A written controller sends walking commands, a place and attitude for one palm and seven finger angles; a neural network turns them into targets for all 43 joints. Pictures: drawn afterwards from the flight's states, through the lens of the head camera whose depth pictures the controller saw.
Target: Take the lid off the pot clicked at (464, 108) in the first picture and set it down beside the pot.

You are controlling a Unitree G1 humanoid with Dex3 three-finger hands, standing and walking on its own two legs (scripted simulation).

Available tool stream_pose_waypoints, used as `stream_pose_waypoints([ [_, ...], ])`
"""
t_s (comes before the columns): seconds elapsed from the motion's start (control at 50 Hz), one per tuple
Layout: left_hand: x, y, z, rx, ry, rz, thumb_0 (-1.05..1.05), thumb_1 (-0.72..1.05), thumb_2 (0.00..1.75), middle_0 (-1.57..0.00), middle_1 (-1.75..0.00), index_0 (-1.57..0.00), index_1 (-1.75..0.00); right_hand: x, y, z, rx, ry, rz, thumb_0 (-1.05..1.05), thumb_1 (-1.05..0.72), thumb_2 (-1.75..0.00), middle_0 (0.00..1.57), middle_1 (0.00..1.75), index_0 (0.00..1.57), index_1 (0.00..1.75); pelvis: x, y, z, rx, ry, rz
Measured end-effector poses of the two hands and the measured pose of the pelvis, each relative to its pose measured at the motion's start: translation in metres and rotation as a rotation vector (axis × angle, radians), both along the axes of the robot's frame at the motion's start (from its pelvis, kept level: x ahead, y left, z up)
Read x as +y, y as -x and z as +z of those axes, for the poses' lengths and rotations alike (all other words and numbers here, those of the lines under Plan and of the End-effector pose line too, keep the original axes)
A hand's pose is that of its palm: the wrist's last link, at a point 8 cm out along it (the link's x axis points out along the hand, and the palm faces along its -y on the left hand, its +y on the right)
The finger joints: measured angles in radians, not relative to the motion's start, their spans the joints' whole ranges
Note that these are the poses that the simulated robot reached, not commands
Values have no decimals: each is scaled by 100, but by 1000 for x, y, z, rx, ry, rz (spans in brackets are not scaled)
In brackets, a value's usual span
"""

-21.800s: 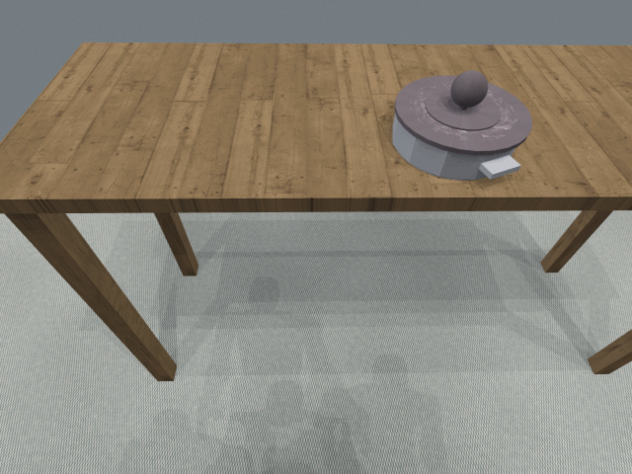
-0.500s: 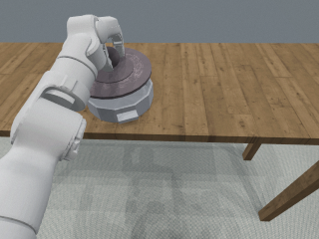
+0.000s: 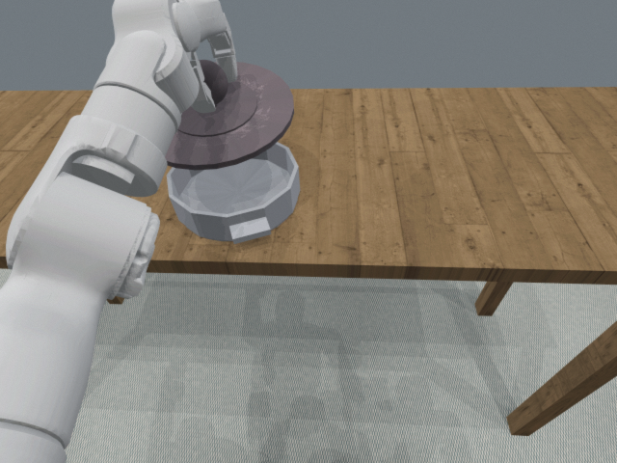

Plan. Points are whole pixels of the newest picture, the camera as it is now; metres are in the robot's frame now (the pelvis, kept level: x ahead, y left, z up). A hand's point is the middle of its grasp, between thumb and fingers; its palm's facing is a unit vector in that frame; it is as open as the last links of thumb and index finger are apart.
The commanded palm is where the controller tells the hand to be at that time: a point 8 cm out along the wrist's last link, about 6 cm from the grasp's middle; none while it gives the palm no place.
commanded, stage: lift the lid straight up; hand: left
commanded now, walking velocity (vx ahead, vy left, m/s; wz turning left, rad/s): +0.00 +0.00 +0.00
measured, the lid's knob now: (206, 83) +0.50 +0.11 +0.27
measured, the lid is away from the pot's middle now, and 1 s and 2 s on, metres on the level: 0.01 0.03 0.15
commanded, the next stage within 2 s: move the lid sideways beside the pot in 0.74 s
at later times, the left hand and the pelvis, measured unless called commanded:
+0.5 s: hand (182, 39) +0.48 +0.11 +0.33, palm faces -0.19 -0.12 -0.98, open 8.3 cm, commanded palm +0.47 +0.11 +0.39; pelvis +0.00 +0.01 +0.00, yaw +0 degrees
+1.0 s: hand (172, 31) +0.49 +0.13 +0.33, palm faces -0.17 -0.12 -0.98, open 8.3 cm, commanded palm +0.48 +0.13 +0.40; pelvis +0.01 +0.00 +0.00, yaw +0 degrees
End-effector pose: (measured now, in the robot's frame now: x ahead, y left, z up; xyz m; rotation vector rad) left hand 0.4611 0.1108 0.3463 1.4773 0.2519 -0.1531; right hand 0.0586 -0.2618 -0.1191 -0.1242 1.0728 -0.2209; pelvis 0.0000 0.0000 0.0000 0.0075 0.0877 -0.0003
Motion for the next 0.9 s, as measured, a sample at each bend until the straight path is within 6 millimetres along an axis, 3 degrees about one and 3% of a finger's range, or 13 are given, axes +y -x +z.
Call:
stream_pose_waypoints([
  [0.28, 14, -3, 21, -34, 9, 52, -2, 18, 78, -64, -99, -59, -96, -1, 4, 3, 10, 15, -2, 1, -91, -90, 20, 30, 20, 30, 3, 0, 1, 11, 3, 4],
  [0.6, 4, -6, 47, -81, 21, 50, -2, 18, 78, -64, -99, -59, -96, 8, 7, -1, 20, -9, 1, 1, -91, -90, 20, 30, 20, 30, 7, -4, 2, 26, 3, 2],
  [0.9, 8, -13, 45, -70, 35, 71, -2, 17, 78, -65, -99, -59, -97, 2, 10, 0, 41, -2, -8, 1, -91, -90, 20, 30, 20, 30, 4, -9, 2, 33, 1, 1],
])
